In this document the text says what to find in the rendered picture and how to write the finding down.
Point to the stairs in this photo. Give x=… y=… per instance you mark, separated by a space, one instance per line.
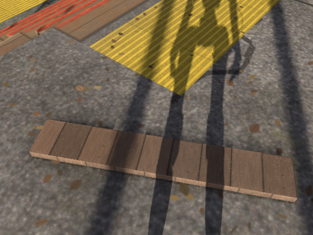
x=47 y=18

